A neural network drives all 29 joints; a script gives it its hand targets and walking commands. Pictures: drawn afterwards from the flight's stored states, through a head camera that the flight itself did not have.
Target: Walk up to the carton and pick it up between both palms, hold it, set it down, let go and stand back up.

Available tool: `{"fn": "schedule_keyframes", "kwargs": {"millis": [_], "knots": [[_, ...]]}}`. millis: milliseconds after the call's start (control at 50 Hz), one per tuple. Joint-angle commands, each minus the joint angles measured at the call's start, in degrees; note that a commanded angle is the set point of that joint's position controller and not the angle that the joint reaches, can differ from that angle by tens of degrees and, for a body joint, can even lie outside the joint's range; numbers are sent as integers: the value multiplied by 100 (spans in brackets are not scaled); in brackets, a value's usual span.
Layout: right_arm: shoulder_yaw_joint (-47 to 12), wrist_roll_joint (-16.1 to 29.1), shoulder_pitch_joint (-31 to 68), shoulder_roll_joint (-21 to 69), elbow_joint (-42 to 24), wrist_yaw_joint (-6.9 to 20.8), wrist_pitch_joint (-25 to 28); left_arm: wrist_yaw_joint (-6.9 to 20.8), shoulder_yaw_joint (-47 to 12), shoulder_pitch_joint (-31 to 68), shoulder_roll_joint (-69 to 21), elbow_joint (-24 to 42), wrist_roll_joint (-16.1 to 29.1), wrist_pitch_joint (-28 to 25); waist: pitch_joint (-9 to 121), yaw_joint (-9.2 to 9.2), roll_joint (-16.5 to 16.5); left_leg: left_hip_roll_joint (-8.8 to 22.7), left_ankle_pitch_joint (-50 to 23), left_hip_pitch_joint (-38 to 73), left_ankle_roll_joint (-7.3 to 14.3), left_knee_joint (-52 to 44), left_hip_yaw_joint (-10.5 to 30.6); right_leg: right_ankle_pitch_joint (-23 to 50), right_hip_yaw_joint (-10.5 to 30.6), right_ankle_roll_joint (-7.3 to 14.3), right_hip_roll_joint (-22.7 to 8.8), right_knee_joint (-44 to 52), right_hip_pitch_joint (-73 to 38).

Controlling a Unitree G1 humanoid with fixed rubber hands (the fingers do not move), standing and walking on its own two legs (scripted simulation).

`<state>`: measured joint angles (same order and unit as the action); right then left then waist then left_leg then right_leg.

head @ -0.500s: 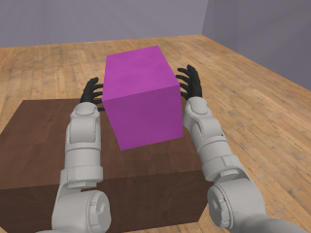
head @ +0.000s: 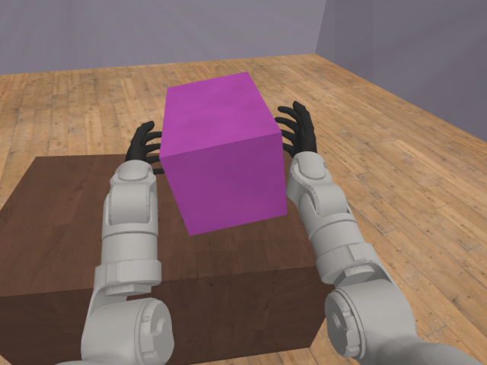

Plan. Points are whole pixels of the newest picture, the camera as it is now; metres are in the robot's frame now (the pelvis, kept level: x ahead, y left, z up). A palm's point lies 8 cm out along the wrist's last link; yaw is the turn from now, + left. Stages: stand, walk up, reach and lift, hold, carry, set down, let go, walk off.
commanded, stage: hold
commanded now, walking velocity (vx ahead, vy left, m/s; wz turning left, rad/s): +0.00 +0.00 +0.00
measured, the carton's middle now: (221, 145) +0.48 +0.01 +0.16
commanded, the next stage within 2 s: set down in 0.18 s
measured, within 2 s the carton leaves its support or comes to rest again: neither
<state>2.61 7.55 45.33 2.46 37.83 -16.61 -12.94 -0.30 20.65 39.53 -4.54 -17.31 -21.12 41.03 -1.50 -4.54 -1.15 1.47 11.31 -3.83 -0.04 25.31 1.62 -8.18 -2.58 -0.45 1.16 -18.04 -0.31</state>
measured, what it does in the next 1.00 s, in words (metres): stands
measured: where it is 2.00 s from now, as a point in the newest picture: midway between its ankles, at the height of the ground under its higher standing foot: outside the picture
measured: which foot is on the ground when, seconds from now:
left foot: down 0.00-1.00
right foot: down 0.00-1.00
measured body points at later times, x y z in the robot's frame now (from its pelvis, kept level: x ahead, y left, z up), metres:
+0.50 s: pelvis +0.01 +0.00 +0.00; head -0.05 +0.03 +0.45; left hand +0.39 +0.15 +0.19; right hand +0.39 -0.12 +0.25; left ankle +0.04 +0.11 -0.74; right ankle +0.03 -0.12 -0.74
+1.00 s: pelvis +0.03 -0.01 +0.01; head +0.02 +0.03 +0.45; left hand +0.41 +0.14 +0.12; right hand +0.41 -0.12 +0.16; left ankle +0.04 +0.12 -0.74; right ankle +0.03 -0.12 -0.74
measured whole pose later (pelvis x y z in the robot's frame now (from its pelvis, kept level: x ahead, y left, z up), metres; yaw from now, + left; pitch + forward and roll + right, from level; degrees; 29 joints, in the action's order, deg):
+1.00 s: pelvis +0.03 -0.01 +0.01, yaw +0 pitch -8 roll -1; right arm 5.2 1.2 33.3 5.5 36.7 -13.3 13.0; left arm -0.7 16.4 30.2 -7.8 -17.3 -26.4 22.4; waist -6.5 -1.6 -3.3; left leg 1.2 10.9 -2.1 -0.6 20.5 1.6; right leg -8.3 -2.6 -0.3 0.9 -14.2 -1.7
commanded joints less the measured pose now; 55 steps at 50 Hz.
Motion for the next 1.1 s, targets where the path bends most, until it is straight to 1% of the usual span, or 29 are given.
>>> {"fn": "schedule_keyframes", "kwargs": {"millis": [0,160,180,200,240,280,340,380,460,540,580,640,700,780,820,860,900,920,980,1080], "knots": [[-1788,290,3066,3196,-1138,935,162,1090,-2361,4063,-2986,1319,392,-617,1872,-124,172,-333,-1116,913,-37,-925,-392,489,-418,-238,177,271,-1012],[-1800,293,3064,3200,-1152,934,165,1088,-2366,4063,-2990,1335,393,-620,1883,-121,171,-333,-1136,913,-40,-918,-392,510,-420,-240,176,267,-1012],[-1441,77,3473,3056,-1738,902,159,1196,-2161,3366,-3020,697,424,-571,1787,105,-35,-400,-778,579,79,-1012,-391,616,-187,-227,119,454,-1038],[-1409,17,3398,3092,-1638,913,190,1209,-2144,3459,-3016,748,395,-616,1804,32,-45,-403,-654,537,101,-1058,-385,631,-219,-260,94,420,-1070],[-1392,-53,3431,3157,-1610,940,296,1226,-2141,3621,-3036,900,398,-722,1888,52,2,-386,-627,551,90,-1081,-395,570,-248,-273,92,387,-1088],[-1284,-191,3413,3186,-1478,984,414,1243,-2072,3717,-3035,895,329,-829,1921,57,23,-372,-558,591,74,-1127,-422,418,-279,-278,94,398,-1077],[-1052,-410,3321,3156,-1204,1070,714,1268,-1947,3722,-3042,822,142,-1034,1912,100,160,-350,-526,650,13,-1213,-477,248,-351,-264,103,394,-1041],[-890,-563,3227,3072,-1035,1121,962,1275,-1852,3588,-2989,710,-20,-1168,1871,160,241,-338,-574,701,-33,-1248,-526,202,-402,-251,101,396,-1036],[-530,-931,2744,2858,-546,1225,1384,1339,-1571,3064,-2766,365,-386,-1393,1475,205,219,-307,-406,735,-60,-1374,-645,-52,-502,-254,53,450,-1041],[-408,-1165,2198,2646,-215,1261,1692,1380,-1594,2536,-2671,340,-538,-1555,1209,216,206,-297,-485,803,-80,-1439,-759,50,-578,-244,30,465,-1119],[-476,-1188,2088,2616,-229,1252,1869,1377,-1700,2339,-2699,407,-514,-1640,1253,239,219,-302,-707,878,-108,-1393,-794,291,-594,-231,29,444,-1188],[-764,-1122,2039,2646,-425,1205,2182,1306,-2013,2141,-2813,616,-359,-1817,1551,269,236,-305,-1285,1014,-183,-1213,-792,889,-607,-207,52,361,-1321],[-1192,-1003,2037,2780,-758,1141,2485,1174,-2457,2069,-2985,904,-121,-2034,2039,281,225,-293,-1937,1122,-265,-962,-739,1680,-582,-190,53,238,-1528],[-1769,-795,2070,3038,-1259,1057,2812,937,-3167,2168,-3324,1372,260,-2408,2777,231,214,-277,-2713,1266,-375,-608,-608,2680,-495,-169,55,91,-1715],[-1993,-721,2048,3145,-1457,1022,2906,838,-3433,2202,-3453,1483,403,-2575,3067,199,172,-276,-2885,1268,-393,-497,-551,3053,-433,-168,40,46,-1776],[-2109,-716,1997,3171,-1509,991,2930,782,-3536,2192,-3507,1440,466,-2677,3130,158,104,-273,-2823,1245,-390,-474,-513,3195,-391,-174,22,45,-1781],[-2106,-785,1876,3118,-1377,973,2878,787,-3424,2100,-3458,1261,413,-2691,2906,138,17,-264,-2544,1190,-354,-537,-508,3101,-357,-186,-11,89,-1753],[-2070,-828,1817,3078,-1266,970,2841,807,-3333,2063,-3422,1161,364,-2675,2728,138,-3,-260,-2348,1160,-329,-597,-518,2940,-354,-193,-24,124,-1721],[-1764,-1045,1694,2909,-890,1009,2749,905,-2929,1931,-3254,762,152,-2581,2180,163,-57,-243,-1724,1085,-247,-805,-581,2227,-383,-204,-49,260,-1525],[-1145,-1384,1641,2712,-354,1177,2662,1037,-2368,1982,-3044,306,-118,-2488,1508,209,-14,-211,-929,932,-125,-1087,-694,962,-470,-183,-64,469,-1044]]}}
